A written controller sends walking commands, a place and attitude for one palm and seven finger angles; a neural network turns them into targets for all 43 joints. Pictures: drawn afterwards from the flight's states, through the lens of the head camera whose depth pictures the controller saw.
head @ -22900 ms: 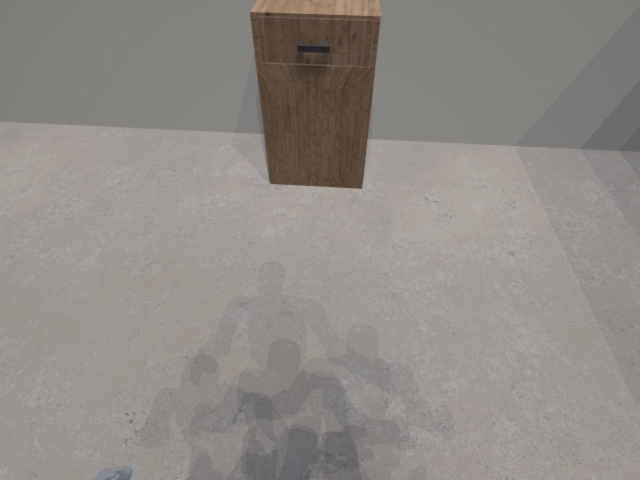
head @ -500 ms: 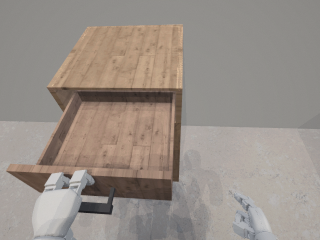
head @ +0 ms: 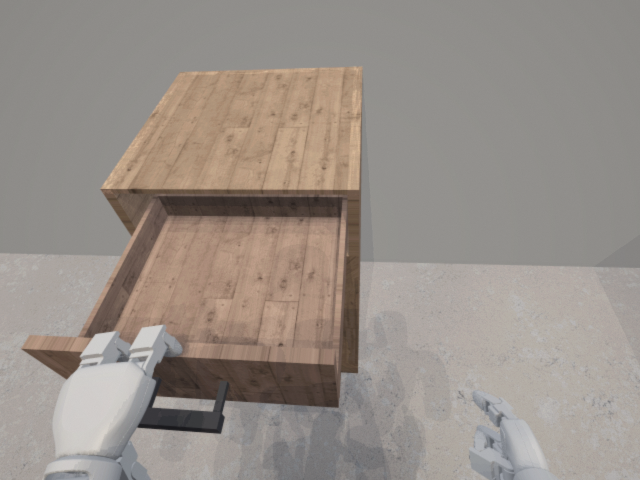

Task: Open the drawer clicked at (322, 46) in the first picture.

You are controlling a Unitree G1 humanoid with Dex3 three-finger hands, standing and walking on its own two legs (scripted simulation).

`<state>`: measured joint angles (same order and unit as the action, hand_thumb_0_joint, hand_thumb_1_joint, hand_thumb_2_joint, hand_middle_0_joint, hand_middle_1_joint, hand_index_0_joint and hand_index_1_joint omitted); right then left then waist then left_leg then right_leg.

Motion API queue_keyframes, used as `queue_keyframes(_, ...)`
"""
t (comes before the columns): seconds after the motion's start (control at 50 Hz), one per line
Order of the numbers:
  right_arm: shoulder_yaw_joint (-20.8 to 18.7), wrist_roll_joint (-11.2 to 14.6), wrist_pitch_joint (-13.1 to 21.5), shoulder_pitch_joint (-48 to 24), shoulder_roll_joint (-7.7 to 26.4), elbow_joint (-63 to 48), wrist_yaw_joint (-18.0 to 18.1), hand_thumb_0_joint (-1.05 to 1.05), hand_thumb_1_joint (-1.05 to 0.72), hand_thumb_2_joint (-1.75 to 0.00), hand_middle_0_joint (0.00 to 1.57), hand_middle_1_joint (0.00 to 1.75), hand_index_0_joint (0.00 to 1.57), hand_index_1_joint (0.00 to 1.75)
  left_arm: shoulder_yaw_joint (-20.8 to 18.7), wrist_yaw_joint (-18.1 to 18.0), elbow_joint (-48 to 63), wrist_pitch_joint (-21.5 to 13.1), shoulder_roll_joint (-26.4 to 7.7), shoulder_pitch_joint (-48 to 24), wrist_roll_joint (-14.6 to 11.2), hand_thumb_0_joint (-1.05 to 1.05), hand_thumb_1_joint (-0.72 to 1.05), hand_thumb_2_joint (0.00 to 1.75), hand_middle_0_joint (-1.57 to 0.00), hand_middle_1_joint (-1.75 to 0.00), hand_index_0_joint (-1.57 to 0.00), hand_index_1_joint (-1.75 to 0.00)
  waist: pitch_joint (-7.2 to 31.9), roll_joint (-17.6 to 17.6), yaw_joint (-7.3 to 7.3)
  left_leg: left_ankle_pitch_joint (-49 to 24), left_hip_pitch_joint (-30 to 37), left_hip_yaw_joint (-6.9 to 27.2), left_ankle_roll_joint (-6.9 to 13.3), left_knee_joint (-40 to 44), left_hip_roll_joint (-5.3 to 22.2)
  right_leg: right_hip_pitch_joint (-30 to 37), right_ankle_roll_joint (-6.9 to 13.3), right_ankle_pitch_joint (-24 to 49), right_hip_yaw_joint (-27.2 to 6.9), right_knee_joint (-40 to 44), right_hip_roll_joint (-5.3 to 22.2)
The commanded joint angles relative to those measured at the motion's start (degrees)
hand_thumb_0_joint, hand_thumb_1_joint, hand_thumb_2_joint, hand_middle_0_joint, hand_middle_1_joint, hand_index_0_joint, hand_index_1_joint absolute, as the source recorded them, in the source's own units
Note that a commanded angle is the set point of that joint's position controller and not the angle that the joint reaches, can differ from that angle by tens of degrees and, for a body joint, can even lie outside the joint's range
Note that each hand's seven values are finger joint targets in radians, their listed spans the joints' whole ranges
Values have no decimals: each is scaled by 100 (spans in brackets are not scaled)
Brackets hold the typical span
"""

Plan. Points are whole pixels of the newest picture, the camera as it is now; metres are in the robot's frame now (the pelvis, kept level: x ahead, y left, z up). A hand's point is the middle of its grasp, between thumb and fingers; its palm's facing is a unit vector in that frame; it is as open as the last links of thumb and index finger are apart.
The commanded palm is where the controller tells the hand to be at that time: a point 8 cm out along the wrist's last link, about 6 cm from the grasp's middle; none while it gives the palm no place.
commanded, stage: lift the hand off the handle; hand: left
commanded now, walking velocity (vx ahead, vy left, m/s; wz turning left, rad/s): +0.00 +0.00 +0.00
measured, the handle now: (183, 403) +0.22 +0.23 -0.06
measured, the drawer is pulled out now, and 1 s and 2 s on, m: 0.30 0.30 0.30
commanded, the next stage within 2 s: draw the hand back to the body in 0.68 s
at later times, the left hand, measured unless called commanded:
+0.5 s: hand (121, 400) +0.18 +0.23 +0.08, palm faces +0.07 -0.12 -0.99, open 13.8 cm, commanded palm +0.15 +0.23 +0.14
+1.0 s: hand (99, 393) +0.17 +0.25 +0.10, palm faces +0.07 -0.11 -0.99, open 13.8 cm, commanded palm +0.15 +0.25 +0.15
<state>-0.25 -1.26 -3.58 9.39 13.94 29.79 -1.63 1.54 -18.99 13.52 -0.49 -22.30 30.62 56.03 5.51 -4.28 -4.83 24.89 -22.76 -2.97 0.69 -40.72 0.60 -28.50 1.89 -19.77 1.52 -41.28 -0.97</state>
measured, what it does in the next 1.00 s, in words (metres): stands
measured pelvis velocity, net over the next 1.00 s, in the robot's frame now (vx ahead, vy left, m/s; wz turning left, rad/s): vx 0.00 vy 0.01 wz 0.00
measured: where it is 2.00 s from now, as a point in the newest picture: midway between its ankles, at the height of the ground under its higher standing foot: outside the picture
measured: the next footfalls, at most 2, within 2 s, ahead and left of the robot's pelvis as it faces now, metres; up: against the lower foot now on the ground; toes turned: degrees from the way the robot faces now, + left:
none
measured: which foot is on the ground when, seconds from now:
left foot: down 0.00-1.00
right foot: down 0.00-1.00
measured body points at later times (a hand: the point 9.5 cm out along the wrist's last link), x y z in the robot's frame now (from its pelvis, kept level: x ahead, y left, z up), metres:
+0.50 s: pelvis +0.00 +0.00 +0.01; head +0.01 -0.04 +0.46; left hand +0.17 +0.24 +0.13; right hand +0.22 -0.20 -0.08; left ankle -0.05 +0.11 -0.72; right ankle +0.01 -0.10 -0.72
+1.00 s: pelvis +0.00 +0.01 +0.02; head +0.01 -0.02 +0.47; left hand +0.17 +0.25 +0.15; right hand +0.22 -0.19 -0.07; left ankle -0.05 +0.11 -0.72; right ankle +0.01 -0.10 -0.72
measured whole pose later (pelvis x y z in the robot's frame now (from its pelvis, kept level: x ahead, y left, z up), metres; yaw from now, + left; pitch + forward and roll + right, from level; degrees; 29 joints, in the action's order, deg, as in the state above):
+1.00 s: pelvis +0.00 +0.01 +0.02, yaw +0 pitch +3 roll -1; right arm 0.7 -0.2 -5.0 8.3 14.2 29.8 -1.9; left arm -0.3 -12.0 23.3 0.7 -25.7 31.5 53.1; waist 2.9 -5.3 -6.6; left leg 20.9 -13.4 -3.1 1.6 -31.6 0.0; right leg -18.5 0.7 -15.2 1.2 -31.0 -0.7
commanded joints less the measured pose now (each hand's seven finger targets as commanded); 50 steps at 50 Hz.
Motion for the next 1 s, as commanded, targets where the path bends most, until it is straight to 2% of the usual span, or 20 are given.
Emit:
queue_keyframes(0.0, -190, -10, 265, -710, 501, -942, 39, 0, -90, -90, 20, 30, 20, 30, -881, -150, 1185, -107, -1051, -176, -98, 0, -50, 30, -30, -120, -30, -120, 755, 426, 1, -1665, 220, 204, 97, 526, -73, 883, 62, 1593, -433, 786, 170)
queue_keyframes(0.02, -211, 4, 250, -769, 497, -945, 60, 0, -90, -90, 20, 30, 20, 30, -741, -127, 1217, -129, -915, -241, -134, 0, -50, 30, -30, -120, -30, -120, 581, 367, 34, -1580, 211, 218, 102, 569, -75, 863, 71, 1552, -437, 834, 163)
queue_keyframes(0.1, -222, -23, 278, -691, 502, -932, 44, 0, -90, -90, 20, 30, 20, 30, -849, -77, 1332, -196, -1019, -221, -131, 0, -50, 30, -30, -120, -30, -120, 856, 344, -25, -1789, 433, 211, 106, 583, -70, 944, 69, 1631, -422, 871, 183)
queue_keyframes(0.12, -237, 6, 261, -769, 496, -935, 56, 0, -90, -90, 20, 30, 20, 30, -696, -44, 1359, -191, -871, -173, -184, 0, -50, 30, -30, -120, -30, -120, 689, 333, -4, -1751, 408, 224, 95, 646, -64, 948, 77, 1621, -400, 890, 164)
queue_keyframes(0.18, -217, 7, 267, -852, 512, -966, 41, 0, -90, -90, 20, 30, 20, 30, -755, 9, 1424, -167, -938, -140, -220, 0, -50, 30, -30, -120, -30, -120, 582, 276, -52, -1802, 448, 255, 80, 716, -48, 987, 94, 1649, -444, 961, 174)
queue_keyframes(0.2, -195, -2, 259, -766, 505, -945, 22, 0, -90, -90, 20, 30, 20, 30, -795, 20, 1440, -159, -1018, -172, -158, 0, -50, 30, -30, -120, -30, -120, 732, 376, -61, -1848, 469, 229, 92, 706, -45, 1000, 64, 1632, -371, 931, 185)
queue_keyframes(0.22, -210, 31, 231, -834, 497, -941, 35, 0, -90, -90, 20, 30, 20, 30, -764, 33, 1434, -143, -958, -120, -200, 0, -50, 30, -30, -120, -30, -120, 533, 407, -54, -1809, 422, 240, 81, 771, -40, 1022, 79, 1606, -381, 976, 160)
queue_keyframes(0.3, -172, 22, 237, -805, 479, -996, -10, 0, -90, -90, 20, 30, 20, 30, -690, 67, 1665, -68, -932, -178, -147, 0, -50, 30, -30, -120, -30, -120, 671, 292, -98, -1928, 576, 251, 77, 829, -10, 1042, 73, 1500, -290, 990, 174)
queue_keyframes(0.36, -173, 39, 207, -886, 486, -970, 18, 0, -90, -90, 20, 30, 20, 30, -742, 117, 1663, -24, -1029, -420, -149, 0, -50, 30, -30, -120, -30, -120, 445, 315, -64, -1779, 611, 252, 80, 913, -9, 1044, 73, 1407, -364, 1126, 170)
queue_keyframes(0.4, -140, 42, 210, -847, 478, -969, 21, 0, -90, -90, 20, 30, 20, 30, -809, 175, 1691, 23, -1100, -428, -142, 0, -50, 30, -30, -120, -30, -120, 610, 308, -103, -1807, 701, 248, 86, 942, -13, 1139, 67, 1330, -364, 1176, 179)
queue_keyframes(0.42, -156, 63, 194, -927, 472, -947, 30, 0, -90, -90, 20, 30, 20, 30, -707, 215, 1715, 27, -993, -475, -197, 0, -50, 30, -30, -120, -30, -120, 442, 340, -76, -1829, 699, 255, 73, 1003, -7, 1168, 80, 1408, -358, 1203, 162)
queue_keyframes(0.44, -146, 45, 212, -888, 474, -989, 9, 0, -90, -90, 20, 30, 20, 30, -616, 260, 1817, 17, -930, -440, -191, 0, -50, 30, -30, -120, -30, -120, 578, 243, -119, -1926, 764, 244, 79, 1008, -3, 1210, 66, 1462, -301, 1196, 190)
queue_keyframes(0.62, -88, 104, 159, -962, 483, -939, 18, 0, -90, -90, 20, 30, 20, 30, -713, 544, 1707, 101, -1052, -472, -293, 0, -50, 30, -30, -120, -30, -120, 145, 403, -107, -1866, 807, 259, 62, 1262, 18, 1339, 55, 1320, -306, 1457, 152)
queue_keyframes(0.68, -91, 94, 182, -1051, 496, -999, -5, 0, -90, -90, 20, 30, 20, 30, -520, 588, 1909, 65, -896, -732, -271, 0, -50, 30, -30, -120, -30, -120, 235, 223, -97, -1875, 924, 309, 55, 1297, 35, 1304, 86, 1222, -344, 1467, 147)
queue_keyframes(0.7, -93, 69, 193, -867, 485, -1001, -20, 0, -90, -90, 20, 30, 20, 30, -533, 588, 1977, 39, -929, -659, -217, 0, -50, 30, -30, -120, -30, -120, 472, 140, -146, -2017, 977, 270, 71, 1269, 44, 1373, 74, 1258, -237, 1407, 166)
queue_keyframes(0.74, -106, 56, 185, -861, 489, -1019, -22, 0, -90, -90, 20, 30, 20, 30, -523, 563, 2000, -3, -914, -502, -209, 0, -50, 30, -30, -120, -30, -120, 513, 184, -181, -2227, 999, 270, 48, 1244, 52, 1415, 77, 1467, -223, 1372, 154)
queue_keyframes(0.82, -105, 80, 167, -909, 519, -998, -20, 0, -90, -90, 20, 30, 20, 30, -886, 450, 2093, -7, -1239, -350, -211, 0, -50, 30, -30, -120, -30, -120, 547, 215, -221, -2430, 951, 298, 2, 1255, 61, 1561, 107, 1748, -345, 1330, 127)
queue_keyframes(0.9, -77, 110, 146, -898, 509, -991, -34, 0, -90, -90, 20, 30, 20, 30, -970, 426, 2061, 100, -1197, -120, -269, 0, -50, 30, -30, -120, -30, -120, 446, 213, -186, -2392, 933, 280, 21, 1274, 71, 1562, 82, 1786, -310, 1368, 162)
queue_keyframes(0.92, -93, 130, 118, -984, 527, -965, -11, 0, -90, -90, 20, 30, 20, 30, -992, 457, 2028, 108, -1223, -221, -335, 0, -50, 30, -30, -120, -30, -120, 257, 257, -161, -2359, 889, 293, 16, 1317, 68, 1528, 82, 1766, -318, 1404, 150)
queue_keyframes(0.98, -94, 155, 141, -1077, 562, -1057, 8, 0, -90, -90, 20, 30, 20, 30, -978, 547, 2194, 155, -1214, -104, -469, 0, -50, 30, -30, -120, -30, -120, 365, 58, -170, -2335, 1029, 335, 31, 1336, 78, 1584, 77, 1721, -362, 1462, 157)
